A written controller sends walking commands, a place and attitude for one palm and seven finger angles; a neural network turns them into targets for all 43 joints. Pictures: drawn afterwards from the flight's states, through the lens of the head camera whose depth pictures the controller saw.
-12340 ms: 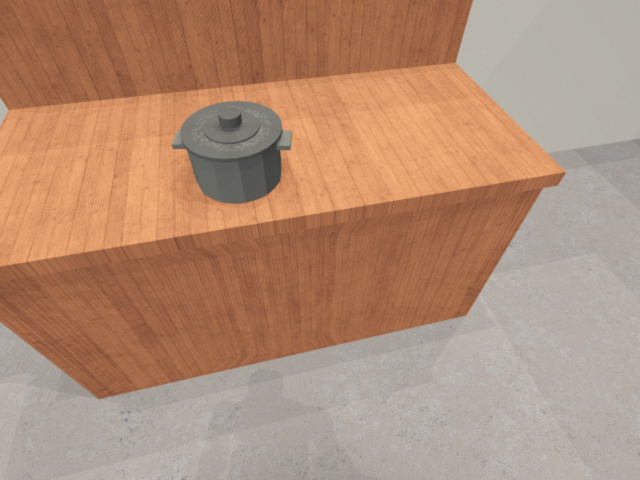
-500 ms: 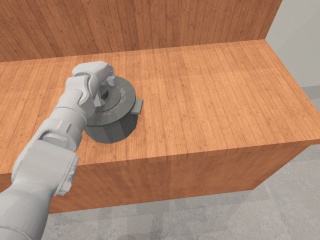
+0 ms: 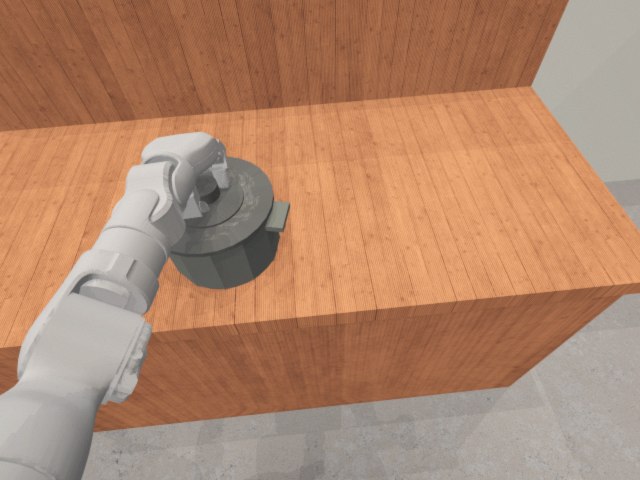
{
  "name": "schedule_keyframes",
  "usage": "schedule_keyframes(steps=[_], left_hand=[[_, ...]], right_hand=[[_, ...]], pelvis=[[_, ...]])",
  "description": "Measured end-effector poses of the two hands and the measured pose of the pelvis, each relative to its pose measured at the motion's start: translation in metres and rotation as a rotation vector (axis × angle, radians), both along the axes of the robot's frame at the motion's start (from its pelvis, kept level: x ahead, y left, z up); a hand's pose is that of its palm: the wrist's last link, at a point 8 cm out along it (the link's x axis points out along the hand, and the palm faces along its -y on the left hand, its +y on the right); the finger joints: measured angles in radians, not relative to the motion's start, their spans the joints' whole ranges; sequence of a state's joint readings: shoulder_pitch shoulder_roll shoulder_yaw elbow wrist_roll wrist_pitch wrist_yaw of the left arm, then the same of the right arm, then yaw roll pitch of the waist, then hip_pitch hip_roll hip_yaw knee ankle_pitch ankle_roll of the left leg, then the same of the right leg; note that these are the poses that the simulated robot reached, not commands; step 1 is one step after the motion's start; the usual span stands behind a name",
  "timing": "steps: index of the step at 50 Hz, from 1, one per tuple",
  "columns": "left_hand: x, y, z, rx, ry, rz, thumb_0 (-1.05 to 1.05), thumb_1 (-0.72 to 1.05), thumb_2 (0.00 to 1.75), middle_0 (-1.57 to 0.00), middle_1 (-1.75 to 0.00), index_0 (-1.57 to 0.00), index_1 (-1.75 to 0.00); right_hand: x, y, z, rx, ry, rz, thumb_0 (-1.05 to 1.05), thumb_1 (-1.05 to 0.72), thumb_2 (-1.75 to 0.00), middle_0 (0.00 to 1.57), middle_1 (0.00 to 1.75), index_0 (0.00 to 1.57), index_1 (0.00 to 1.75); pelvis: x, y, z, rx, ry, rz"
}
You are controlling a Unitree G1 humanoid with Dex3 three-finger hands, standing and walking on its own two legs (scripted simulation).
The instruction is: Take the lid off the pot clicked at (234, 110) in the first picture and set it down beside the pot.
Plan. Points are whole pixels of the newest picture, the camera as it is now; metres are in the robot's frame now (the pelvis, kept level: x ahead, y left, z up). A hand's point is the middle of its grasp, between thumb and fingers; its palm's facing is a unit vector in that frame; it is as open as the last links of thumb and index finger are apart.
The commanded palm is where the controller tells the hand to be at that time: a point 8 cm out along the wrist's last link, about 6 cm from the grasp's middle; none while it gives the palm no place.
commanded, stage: close the fingers and squeeze the knob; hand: left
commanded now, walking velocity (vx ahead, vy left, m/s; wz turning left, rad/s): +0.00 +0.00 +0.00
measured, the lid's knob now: (204, 190) +0.50 +0.15 +0.07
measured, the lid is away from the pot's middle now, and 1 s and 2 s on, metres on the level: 0.01 0.01 0.01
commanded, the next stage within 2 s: lift the lid straight up in 0.80 s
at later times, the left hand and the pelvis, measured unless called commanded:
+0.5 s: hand (196, 195) +0.47 +0.15 +0.09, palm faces -0.35 -0.05 -0.94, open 7.2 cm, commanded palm +0.47 +0.15 +0.15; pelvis +0.00 +0.00 +0.00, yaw +0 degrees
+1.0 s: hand (196, 195) +0.47 +0.15 +0.09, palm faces -0.34 -0.05 -0.94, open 7.2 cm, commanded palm +0.46 +0.15 +0.16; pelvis +0.00 +0.00 +0.00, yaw +0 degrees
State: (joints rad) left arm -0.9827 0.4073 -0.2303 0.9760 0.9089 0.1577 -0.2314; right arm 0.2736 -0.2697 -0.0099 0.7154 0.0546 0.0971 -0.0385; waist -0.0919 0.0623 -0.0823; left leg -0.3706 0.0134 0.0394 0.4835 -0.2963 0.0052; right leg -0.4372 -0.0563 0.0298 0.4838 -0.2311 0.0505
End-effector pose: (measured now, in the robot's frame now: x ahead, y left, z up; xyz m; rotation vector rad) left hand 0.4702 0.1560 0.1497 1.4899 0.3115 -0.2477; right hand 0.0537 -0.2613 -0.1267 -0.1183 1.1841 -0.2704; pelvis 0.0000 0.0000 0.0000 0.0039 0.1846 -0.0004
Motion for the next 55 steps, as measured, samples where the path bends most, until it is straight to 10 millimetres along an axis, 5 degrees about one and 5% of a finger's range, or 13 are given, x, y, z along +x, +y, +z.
schedule_keyframes(steps=[15,34,55], left_hand=[[-0.005,-0.004,0.003,0.010,-0.008,0.001,0.02,0.33,0.69,-0.71,-0.99,-0.65,-0.95],[-0.005,-0.006,0.002,0.019,-0.004,0.001,0.02,0.34,0.69,-0.71,-0.97,-0.65,-0.95],[-0.007,-0.004,0.006,0.001,-0.024,-0.010,0.02,0.36,0.67,-0.71,-0.98,-0.64,-0.94]], right_hand=[[0.005,0.004,-0.001,0.009,-0.029,0.010,0.00,-0.91,-0.90,0.20,0.30,0.21,0.30],[-0.008,0.000,-0.003,0.001,0.003,-0.001,0.01,-0.91,-0.90,0.20,0.30,0.21,0.30],[0.006,0.002,0.001,0.002,-0.045,0.009,0.01,-0.91,-0.90,0.20,0.30,0.20,0.30]], pelvis=[[-0.005,0.002,0.000,0.003,-0.009,0.000],[-0.004,0.000,0.000,0.003,-0.009,0.002],[-0.003,0.000,0.001,0.002,-0.022,0.002]])
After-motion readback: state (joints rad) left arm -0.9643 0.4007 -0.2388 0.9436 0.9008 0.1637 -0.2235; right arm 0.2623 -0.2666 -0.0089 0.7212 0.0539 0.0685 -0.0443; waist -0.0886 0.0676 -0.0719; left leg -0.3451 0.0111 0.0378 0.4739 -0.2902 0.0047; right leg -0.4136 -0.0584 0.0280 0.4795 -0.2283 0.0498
